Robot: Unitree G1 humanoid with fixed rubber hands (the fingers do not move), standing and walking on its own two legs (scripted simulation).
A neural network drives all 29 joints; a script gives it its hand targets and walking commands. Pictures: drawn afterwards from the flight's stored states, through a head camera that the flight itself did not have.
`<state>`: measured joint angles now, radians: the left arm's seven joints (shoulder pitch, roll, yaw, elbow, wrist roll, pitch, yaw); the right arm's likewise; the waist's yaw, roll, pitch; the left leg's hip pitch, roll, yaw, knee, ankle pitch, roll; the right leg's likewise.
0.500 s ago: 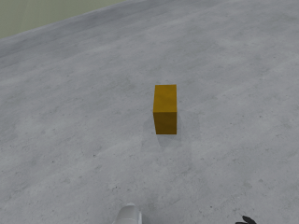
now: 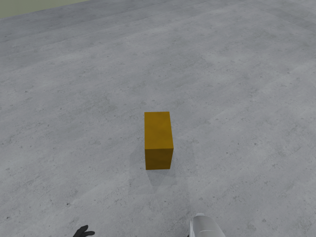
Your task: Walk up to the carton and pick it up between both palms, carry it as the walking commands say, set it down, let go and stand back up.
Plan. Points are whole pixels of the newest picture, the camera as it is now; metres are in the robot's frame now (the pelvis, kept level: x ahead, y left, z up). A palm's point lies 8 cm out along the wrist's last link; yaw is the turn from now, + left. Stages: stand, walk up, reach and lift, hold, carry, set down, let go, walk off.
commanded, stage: walk up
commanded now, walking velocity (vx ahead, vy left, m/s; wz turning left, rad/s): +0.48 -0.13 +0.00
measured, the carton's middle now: (157, 141) +0.77 -0.03 -0.64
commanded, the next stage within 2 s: none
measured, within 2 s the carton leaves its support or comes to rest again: neither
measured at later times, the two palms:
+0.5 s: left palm out of the picture +0.14 +0.20 -0.11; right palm (252, 197) +0.24 -0.29 -0.15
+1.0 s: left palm (83, 195) +0.27 +0.25 -0.15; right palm (221, 179) +0.30 -0.20 -0.15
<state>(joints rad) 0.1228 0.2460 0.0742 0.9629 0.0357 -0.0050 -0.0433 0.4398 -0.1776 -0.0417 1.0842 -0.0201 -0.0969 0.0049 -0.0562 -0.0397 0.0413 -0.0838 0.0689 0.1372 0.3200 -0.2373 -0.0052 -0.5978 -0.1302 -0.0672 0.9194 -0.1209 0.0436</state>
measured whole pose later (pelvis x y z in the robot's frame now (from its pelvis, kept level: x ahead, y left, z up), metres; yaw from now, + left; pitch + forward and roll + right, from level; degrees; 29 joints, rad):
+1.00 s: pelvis +0.25 +0.02 -0.01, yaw +0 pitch -2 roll +1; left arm 0.22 0.18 0.03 1.09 0.01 0.02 0.03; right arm 0.19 -0.14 -0.02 1.07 0.00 -0.01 -0.03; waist 0.01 -0.03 0.04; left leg -0.16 0.03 0.14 0.41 -0.22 0.01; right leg -0.18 -0.06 -0.06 0.45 -0.22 0.01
